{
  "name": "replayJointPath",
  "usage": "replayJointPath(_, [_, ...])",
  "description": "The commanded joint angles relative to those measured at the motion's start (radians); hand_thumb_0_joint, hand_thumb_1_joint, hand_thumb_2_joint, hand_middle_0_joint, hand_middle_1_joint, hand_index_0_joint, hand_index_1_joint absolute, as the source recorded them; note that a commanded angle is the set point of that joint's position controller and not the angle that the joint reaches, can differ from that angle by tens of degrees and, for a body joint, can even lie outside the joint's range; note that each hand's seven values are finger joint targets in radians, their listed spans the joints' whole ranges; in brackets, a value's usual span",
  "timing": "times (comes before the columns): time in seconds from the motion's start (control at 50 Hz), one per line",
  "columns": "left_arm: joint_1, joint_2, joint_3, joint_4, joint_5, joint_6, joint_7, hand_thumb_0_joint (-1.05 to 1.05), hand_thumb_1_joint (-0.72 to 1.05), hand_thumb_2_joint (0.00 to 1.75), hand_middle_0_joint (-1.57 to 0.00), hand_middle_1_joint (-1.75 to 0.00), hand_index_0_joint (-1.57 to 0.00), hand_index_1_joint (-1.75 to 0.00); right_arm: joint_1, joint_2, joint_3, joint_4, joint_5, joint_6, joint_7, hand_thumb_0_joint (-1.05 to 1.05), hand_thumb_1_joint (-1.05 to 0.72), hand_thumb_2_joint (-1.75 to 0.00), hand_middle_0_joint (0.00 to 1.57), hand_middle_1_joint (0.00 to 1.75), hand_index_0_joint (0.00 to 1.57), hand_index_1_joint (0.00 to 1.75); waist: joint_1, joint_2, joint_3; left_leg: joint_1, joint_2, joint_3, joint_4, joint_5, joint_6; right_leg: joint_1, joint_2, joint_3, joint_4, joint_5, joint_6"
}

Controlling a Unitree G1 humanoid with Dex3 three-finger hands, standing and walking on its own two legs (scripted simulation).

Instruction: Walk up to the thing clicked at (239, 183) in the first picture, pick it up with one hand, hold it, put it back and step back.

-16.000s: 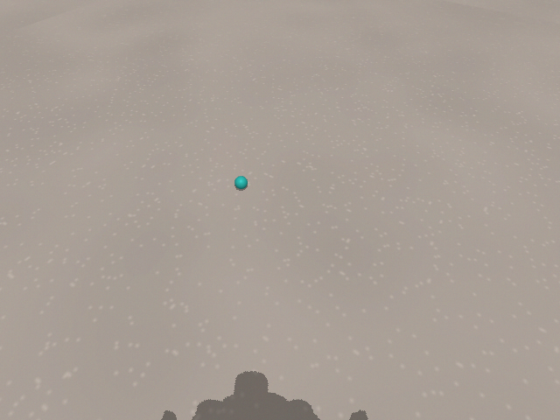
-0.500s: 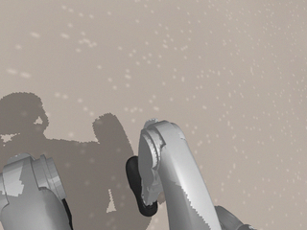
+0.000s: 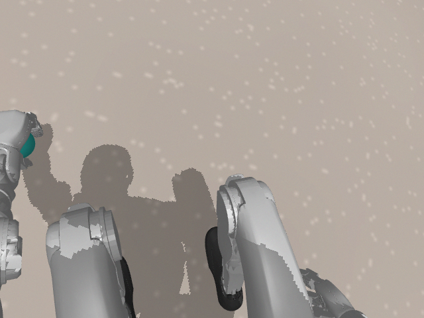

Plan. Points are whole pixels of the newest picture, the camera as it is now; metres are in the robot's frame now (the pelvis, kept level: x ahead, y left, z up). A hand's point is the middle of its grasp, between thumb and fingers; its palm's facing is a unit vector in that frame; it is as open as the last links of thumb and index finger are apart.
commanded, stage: settle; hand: left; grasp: from above
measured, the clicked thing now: (14, 143) +0.46 +0.31 -0.19
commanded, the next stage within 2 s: lift in 0.08 s
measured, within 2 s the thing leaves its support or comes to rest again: neither
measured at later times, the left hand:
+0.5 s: hand out of the picture +0.42 +0.30 -0.11, palm faces -0.46 -0.08 -0.88, open 7.7 cm
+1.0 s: hand out of the picture +0.36 +0.30 +0.07, palm faces -0.41 -0.11 -0.90, open 7.7 cm
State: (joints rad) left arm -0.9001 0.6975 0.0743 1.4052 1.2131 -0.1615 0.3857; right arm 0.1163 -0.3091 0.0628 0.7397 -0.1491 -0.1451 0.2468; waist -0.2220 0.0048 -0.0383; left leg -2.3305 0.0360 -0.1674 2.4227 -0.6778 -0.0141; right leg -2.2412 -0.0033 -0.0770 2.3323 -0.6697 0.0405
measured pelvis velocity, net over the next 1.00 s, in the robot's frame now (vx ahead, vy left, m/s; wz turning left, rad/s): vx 0.00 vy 0.01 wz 0.09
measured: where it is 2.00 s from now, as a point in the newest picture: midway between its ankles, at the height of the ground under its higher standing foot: (176, 298)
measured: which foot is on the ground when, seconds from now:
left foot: down 0.00-1.00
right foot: down 0.00-1.00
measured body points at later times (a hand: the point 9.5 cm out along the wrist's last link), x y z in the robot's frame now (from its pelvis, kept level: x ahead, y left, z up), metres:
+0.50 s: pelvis +0.00 +0.00 +0.04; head +0.21 +0.06 +0.43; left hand +0.44 +0.31 -0.05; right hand +0.07 -0.28 -0.07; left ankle +0.08 +0.13 -0.29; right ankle +0.10 -0.13 -0.29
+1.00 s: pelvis +0.00 +0.01 +0.17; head +0.16 +0.05 +0.59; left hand +0.38 +0.30 +0.12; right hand +0.15 -0.25 +0.05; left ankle +0.07 +0.13 -0.29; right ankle +0.10 -0.13 -0.29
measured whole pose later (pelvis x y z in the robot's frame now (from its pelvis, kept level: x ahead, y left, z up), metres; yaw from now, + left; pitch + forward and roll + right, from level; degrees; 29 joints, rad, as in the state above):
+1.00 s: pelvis +0.00 +0.01 +0.17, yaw +5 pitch +31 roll -5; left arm -0.49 0.52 -0.06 0.76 1.04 -0.02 0.12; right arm 0.14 -0.26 -0.05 0.67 0.01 0.02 0.03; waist -0.09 0.05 -0.19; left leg -1.79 0.04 -0.07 1.87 -0.62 0.01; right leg -1.73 -0.03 -0.04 1.81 -0.62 0.04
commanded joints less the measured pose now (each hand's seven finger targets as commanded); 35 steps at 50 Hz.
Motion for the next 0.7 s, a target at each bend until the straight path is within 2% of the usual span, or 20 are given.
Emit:
replayJointPath(0.0, [-0.317, 0.269, 0.042, -0.187, -0.011, -0.012, 0.032, 0.00, 0.63, 0.59, -0.99, -0.63, -1.01, -0.60, 0.211, -0.239, -0.085, -0.012, 0.010, 0.019, -0.028, 0.00, -0.91, -0.90, 0.20, 0.30, 0.20, 0.30, -0.017, 0.272, -0.710, 0.503, -0.033, 0.120, -0.241, 0.170, 0.040, 0.367, 0.041, -0.069, -0.259, 0.214, -0.070])
replayJointPath(0.06, [-0.320, 0.262, 0.039, -0.195, -0.004, -0.017, 0.021, 0.00, 0.64, 0.61, -1.01, -0.60, -1.02, -0.59, 0.225, -0.237, -0.093, -0.014, 0.013, 0.029, -0.040, 0.00, -0.91, -0.90, 0.20, 0.30, 0.20, 0.30, -0.023, 0.266, -0.683, 0.500, -0.036, 0.122, -0.261, 0.145, 0.040, 0.356, 0.038, -0.070, -0.272, 0.187, -0.072])
replayJointPath(0.1, [-0.326, 0.279, 0.049, -0.224, -0.009, -0.021, 0.018, 0.00, 0.62, 0.62, -1.01, -0.59, -1.02, -0.59, 0.226, -0.234, -0.098, -0.016, 0.016, 0.034, -0.049, 0.00, -0.91, -0.90, 0.20, 0.30, 0.20, 0.30, -0.008, 0.260, -0.715, 0.524, -0.033, 0.121, -0.267, 0.149, 0.040, 0.371, 0.037, -0.059, -0.280, 0.176, -0.075])
replayJointPath(0.16, [-0.324, 0.267, 0.045, -0.226, -0.008, -0.022, 0.015, 0.00, 0.63, 0.63, -1.00, -0.62, -1.01, -0.60, 0.230, -0.235, -0.105, -0.017, 0.019, 0.039, -0.060, 0.00, -0.91, -0.90, 0.20, 0.30, 0.20, 0.30, -0.011, 0.274, -0.692, 0.531, -0.036, 0.120, -0.293, 0.128, 0.038, 0.346, 0.032, -0.068, -0.287, 0.160, -0.078])
replayJointPath(0.18, [-0.321, 0.253, 0.035, -0.212, -0.005, -0.021, 0.011, 0.00, 0.67, 0.59, -1.06, -0.63, -1.08, -0.61, 0.233, -0.232, -0.107, -0.014, 0.021, 0.040, -0.064, 0.00, -0.94, -0.91, 0.20, 0.30, 0.20, 0.30, -0.013, 0.264, -0.691, 0.536, -0.034, 0.117, -0.297, 0.123, 0.038, 0.333, 0.033, -0.071, -0.285, 0.160, -0.079])
replayJointPath(0.2, [-0.325, 0.255, 0.034, -0.234, -0.002, -0.022, 0.008, 0.00, 0.66, 0.62, -1.04, -0.59, -1.05, -0.58, 0.235, -0.230, -0.106, -0.016, 0.023, 0.042, -0.068, 0.00, -0.92, -0.91, 0.20, 0.30, 0.20, 0.30, -0.011, 0.281, -0.696, 0.542, -0.037, 0.121, -0.306, 0.131, 0.038, 0.341, 0.031, -0.069, -0.291, 0.171, -0.078])
replayJointPath(0.22, [-0.299, 0.250, 0.042, -0.234, -0.006, -0.019, 0.003, 0.00, 0.64, 0.62, -1.03, -0.59, -1.04, -0.58, 0.242, -0.230, -0.112, -0.016, 0.027, 0.044, -0.069, 0.00, -0.92, -0.91, 0.20, 0.30, 0.20, 0.30, 0.001, 0.284, -0.720, 0.569, -0.037, 0.118, -0.320, 0.140, 0.035, 0.353, 0.029, -0.071, -0.290, 0.181, -0.079])
replayJointPath(0.24, [-0.304, 0.279, 0.061, -0.278, -0.014, -0.018, 0.001, 0.00, 0.63, 0.63, -1.02, -0.59, -1.04, -0.58, 0.239, -0.233, -0.118, -0.018, 0.031, 0.047, -0.072, 0.00, -0.92, -0.91, 0.20, 0.30, 0.20, 0.30, 0.024, 0.307, -0.757, 0.584, -0.038, 0.123, -0.331, 0.146, 0.035, 0.361, 0.026, -0.066, -0.292, 0.184, -0.081])
replayJointPath(0.26, [-0.268, 0.269, 0.062, -0.257, -0.018, -0.009, -0.006, 0.00, 0.62, 0.64, -1.01, -0.61, -1.02, -0.59, 0.241, -0.230, -0.123, -0.021, 0.035, 0.051, -0.074, 0.00, -0.92, -0.91, 0.20, 0.30, 0.20, 0.30, 0.031, 0.305, -0.763, 0.596, -0.038, 0.128, -0.339, 0.152, 0.034, 0.369, 0.026, -0.062, -0.297, 0.191, -0.081])
replayJointPath(0.3, [-0.275, 0.250, 0.046, -0.286, -0.033, 0.005, -0.027, 0.00, 0.62, 0.64, -1.00, -0.60, -1.02, -0.59, 0.248, -0.228, -0.133, -0.020, 0.043, 0.057, -0.075, 0.00, -0.92, -0.91, 0.20, 0.30, 0.20, 0.30, 0.029, 0.299, -0.777, 0.629, -0.036, 0.128, -0.353, 0.175, 0.034, 0.379, 0.022, -0.059, -0.306, 0.220, -0.082])
replayJointPath(0.34, [-0.284, 0.266, 0.056, -0.340, -0.043, 0.012, -0.044, 0.00, 0.61, 0.66, -1.00, -0.62, -1.01, -0.61, 0.250, -0.224, -0.141, -0.026, 0.053, 0.068, -0.082, 0.00, -0.92, -0.91, 0.20, 0.30, 0.20, 0.30, 0.034, 0.315, -0.807, 0.635, -0.038, 0.133, -0.368, 0.177, 0.037, 0.398, 0.022, -0.052, -0.322, 0.222, -0.082])
replayJointPath(0.38, [-0.242, 0.231, 0.041, -0.351, -0.049, 0.020, -0.064, 0.00, 0.59, 0.67, -0.98, -0.62, -1.00, -0.61, 0.252, -0.216, -0.146, -0.026, 0.059, 0.076, -0.088, 0.00, -0.92, -0.91, 0.20, 0.30, 0.20, 0.30, 0.040, 0.298, -0.778, 0.640, -0.038, 0.126, -0.395, 0.166, 0.036, 0.399, 0.018, -0.055, -0.336, 0.212, -0.081])
replayJointPath(0.44, [-0.221, 0.236, 0.043, -0.434, -0.059, 0.020, -0.089, 0.00, 0.58, 0.65, -0.96, -0.65, -0.98, -0.63, 0.249, -0.211, -0.158, -0.040, 0.074, 0.088, -0.100, 0.00, -0.92, -0.91, 0.20, 0.30, 0.20, 0.30, 0.055, 0.280, -0.812, 0.669, -0.038, 0.126, -0.422, 0.163, 0.039, 0.431, 0.019, -0.048, -0.363, 0.210, -0.081])
replayJointPath(0.48, [-0.176, 0.200, 0.022, -0.438, -0.071, 0.025, -0.113, 0.00, 0.57, 0.67, -0.96, -0.65, -0.97, -0.63, 0.248, -0.204, -0.161, -0.048, 0.081, 0.093, -0.107, 0.00, -0.92, -0.90, 0.20, 0.30, 0.20, 0.30, 0.054, 0.244, -0.780, 0.665, -0.038, 0.130, -0.439, 0.156, 0.043, 0.455, 0.020, -0.042, -0.396, 0.201, -0.078])
replayJointPath(0.56, [-0.152, 0.193, 0.015, -0.564, -0.098, 0.031, -0.146, 0.00, 0.55, 0.71, -0.93, -0.70, -0.95, -0.68, 0.236, -0.195, -0.176, -0.075, 0.093, 0.107, -0.129, 0.00, -0.92, -0.90, 0.20, 0.30, 0.20, 0.30, 0.069, 0.241, -0.809, 0.711, -0.038, 0.134, -0.487, 0.139, 0.044, 0.503, 0.018, -0.026, -0.458, 0.177, -0.075])
replayJointPath(0.58, [-0.124, 0.189, 0.019, -0.558, -0.104, 0.034, -0.152, 0.00, 0.56, 0.69, -0.93, -0.70, -0.95, -0.68, 0.232, -0.193, -0.176, -0.079, 0.097, 0.110, -0.134, 0.00, -0.92, -0.90, 0.20, 0.30, 0.20, 0.30, 0.072, 0.223, -0.780, 0.704, -0.037, 0.127, -0.506, 0.118, 0.044, 0.500, 0.019, -0.026, -0.469, 0.154, -0.074])
replayJointPath(0.6, [-0.109, 0.153, 0.000, -0.563, -0.112, 0.038, -0.161, 0.00, 0.54, 0.69, -0.92, -0.70, -0.95, -0.68, 0.226, -0.189, -0.175, -0.083, 0.101, 0.112, -0.139, 0.00, -0.92, -0.90, 0.20, 0.30, 0.20, 0.30, 0.067, 0.214, -0.753, 0.707, -0.036, 0.117, -0.530, 0.102, 0.043, 0.491, 0.018, -0.030, -0.475, 0.147, -0.073])
replayJointPath(0.64, [-0.095, 0.191, 0.013, -0.625, -0.114, 0.040, -0.169, 0.00, 0.53, 0.69, -0.91, -0.72, -0.93, -0.69, 0.217, -0.186, -0.180, -0.100, 0.109, 0.118, -0.150, 0.00, -0.92, -0.90, 0.20, 0.30, 0.20, 0.30, 0.083, 0.213, -0.780, 0.747, -0.035, 0.121, -0.561, 0.092, 0.045, 0.532, 0.023, -0.020, -0.519, 0.129, -0.074])
replayJointPath(0.66, [-0.061, 0.184, 0.020, -0.628, -0.122, 0.046, -0.172, 0.00, 0.53, 0.70, -0.91, -0.71, -0.93, -0.69, 0.209, -0.185, -0.180, -0.103, 0.114, 0.121, -0.156, 0.00, -0.92, -0.90, 0.20, 0.30, 0.20, 0.30, 0.093, 0.196, -0.782, 0.758, -0.036, 0.115, -0.575, 0.090, 0.045, 0.539, 0.021, -0.019, -0.528, 0.125, -0.073])
replayJointPath(0.68, [-0.062, 0.150, -0.013, -0.662, -0.125, 0.049, -0.181, 0.00, 0.55, 0.70, -0.91, -0.74, -0.94, -0.71, 0.203, -0.178, -0.180, -0.113, 0.115, 0.123, -0.158, 0.00, -0.92, -0.91, 0.20, 0.30, 0.20, 0.30, 0.087, 0.206, -0.781, 0.768, -0.036, 0.120, -0.593, 0.091, 0.044, 0.556, 0.022, -0.016, -0.542, 0.132, -0.073])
